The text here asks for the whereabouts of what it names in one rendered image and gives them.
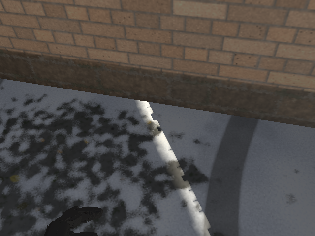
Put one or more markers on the robot left hand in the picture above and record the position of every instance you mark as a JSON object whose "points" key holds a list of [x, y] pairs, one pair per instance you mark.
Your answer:
{"points": [[70, 219]]}

